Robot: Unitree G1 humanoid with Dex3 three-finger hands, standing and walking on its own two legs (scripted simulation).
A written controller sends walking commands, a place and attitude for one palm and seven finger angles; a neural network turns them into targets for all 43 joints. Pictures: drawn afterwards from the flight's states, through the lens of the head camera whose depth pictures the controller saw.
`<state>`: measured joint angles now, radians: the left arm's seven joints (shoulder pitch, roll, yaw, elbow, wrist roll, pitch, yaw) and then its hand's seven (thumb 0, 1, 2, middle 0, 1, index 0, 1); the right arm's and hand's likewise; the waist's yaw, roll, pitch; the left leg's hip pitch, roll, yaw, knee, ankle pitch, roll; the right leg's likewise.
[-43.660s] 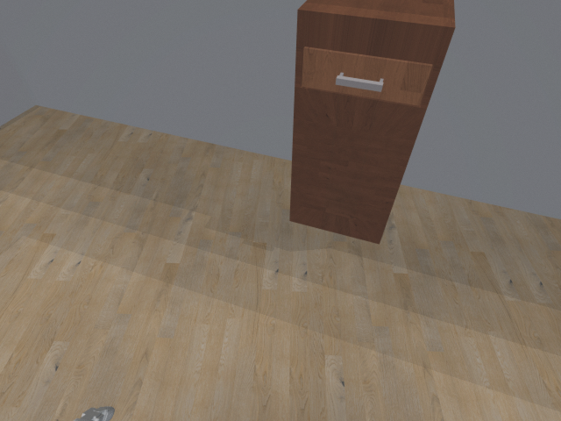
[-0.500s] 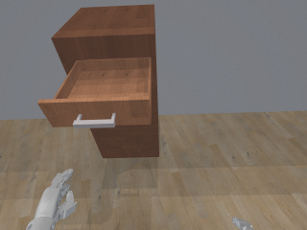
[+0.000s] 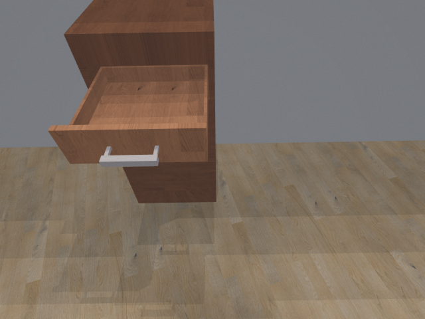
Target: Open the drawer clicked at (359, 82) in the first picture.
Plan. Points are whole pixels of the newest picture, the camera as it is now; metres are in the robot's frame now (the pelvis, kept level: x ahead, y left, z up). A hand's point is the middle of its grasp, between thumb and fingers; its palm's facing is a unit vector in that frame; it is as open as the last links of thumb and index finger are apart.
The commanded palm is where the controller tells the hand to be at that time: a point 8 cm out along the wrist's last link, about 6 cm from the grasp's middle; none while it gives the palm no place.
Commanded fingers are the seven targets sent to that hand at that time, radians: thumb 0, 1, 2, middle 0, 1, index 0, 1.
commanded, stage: let the arm hang, fingers relaxed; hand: left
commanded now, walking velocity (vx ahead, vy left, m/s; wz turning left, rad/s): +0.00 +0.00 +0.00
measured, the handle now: (131, 155) +0.49 +0.24 -0.01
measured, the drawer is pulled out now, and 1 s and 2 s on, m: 0.30 0.30 0.30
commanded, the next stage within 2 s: look to check the result in 0.46 s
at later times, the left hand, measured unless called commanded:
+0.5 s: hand out of the picture +0.00 +0.17 -0.17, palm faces +0.00 -0.98 -0.21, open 7.3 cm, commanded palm none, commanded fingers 0.00 0.90 0.90 -0.20 -0.30 -0.20 -0.30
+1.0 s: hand out of the picture +0.02 +0.18 -0.17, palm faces +0.00 -0.97 -0.25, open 7.4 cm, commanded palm none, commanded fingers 0.00 0.90 0.90 -0.20 -0.30 -0.20 -0.30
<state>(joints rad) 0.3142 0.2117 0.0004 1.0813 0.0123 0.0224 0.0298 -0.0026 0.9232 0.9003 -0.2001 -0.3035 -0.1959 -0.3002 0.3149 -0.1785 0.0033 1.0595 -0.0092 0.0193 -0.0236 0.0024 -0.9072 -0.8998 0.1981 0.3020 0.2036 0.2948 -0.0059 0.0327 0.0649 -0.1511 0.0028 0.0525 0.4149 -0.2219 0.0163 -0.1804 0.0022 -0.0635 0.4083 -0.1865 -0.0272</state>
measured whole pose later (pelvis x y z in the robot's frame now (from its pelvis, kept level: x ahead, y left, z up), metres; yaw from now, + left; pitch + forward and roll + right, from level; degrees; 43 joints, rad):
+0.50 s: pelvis -0.01 -0.01 +0.00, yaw -1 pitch -3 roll +0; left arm 0.26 0.16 0.00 1.12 0.02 0.00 0.03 0.00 0.91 0.90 -0.20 -0.30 -0.20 -0.30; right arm 0.33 -0.14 -0.01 1.11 -0.01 0.01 -0.03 0.00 -0.91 -0.90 0.20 0.30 0.20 0.29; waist -0.02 0.00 0.06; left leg -0.15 0.01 0.06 0.39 -0.20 0.01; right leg -0.19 0.01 -0.06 0.40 -0.17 -0.04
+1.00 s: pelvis +0.00 -0.01 +0.00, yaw +0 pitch -3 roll +0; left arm 0.23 0.19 0.01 1.12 0.01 -0.01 0.03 0.00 0.91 0.90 -0.20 -0.30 -0.20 -0.30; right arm 0.26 -0.18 -0.02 1.11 -0.01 0.01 -0.02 0.00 -0.91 -0.90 0.20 0.30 0.20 0.29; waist -0.01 0.01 0.07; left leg -0.13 0.02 0.06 0.37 -0.20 0.00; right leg -0.17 0.02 -0.06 0.37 -0.17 -0.04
